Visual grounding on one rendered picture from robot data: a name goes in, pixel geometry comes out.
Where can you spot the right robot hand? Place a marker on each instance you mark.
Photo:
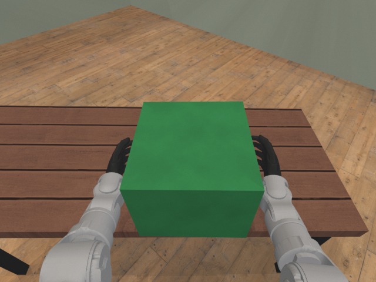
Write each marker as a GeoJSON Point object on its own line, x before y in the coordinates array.
{"type": "Point", "coordinates": [269, 162]}

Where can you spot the left robot upper arm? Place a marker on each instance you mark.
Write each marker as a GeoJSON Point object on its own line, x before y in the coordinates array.
{"type": "Point", "coordinates": [80, 261]}

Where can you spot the table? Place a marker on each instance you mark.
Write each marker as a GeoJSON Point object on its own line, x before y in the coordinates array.
{"type": "Point", "coordinates": [51, 158]}

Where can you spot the right robot forearm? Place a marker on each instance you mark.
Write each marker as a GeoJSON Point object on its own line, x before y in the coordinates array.
{"type": "Point", "coordinates": [287, 231]}

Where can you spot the right robot upper arm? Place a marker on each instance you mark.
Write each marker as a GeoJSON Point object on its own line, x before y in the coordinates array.
{"type": "Point", "coordinates": [309, 272]}

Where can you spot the carton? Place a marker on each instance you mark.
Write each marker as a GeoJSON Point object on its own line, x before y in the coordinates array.
{"type": "Point", "coordinates": [192, 171]}

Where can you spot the left robot forearm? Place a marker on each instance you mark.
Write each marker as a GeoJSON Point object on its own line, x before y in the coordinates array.
{"type": "Point", "coordinates": [101, 217]}

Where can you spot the left robot hand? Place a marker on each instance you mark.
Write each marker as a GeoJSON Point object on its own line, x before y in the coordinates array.
{"type": "Point", "coordinates": [119, 158]}

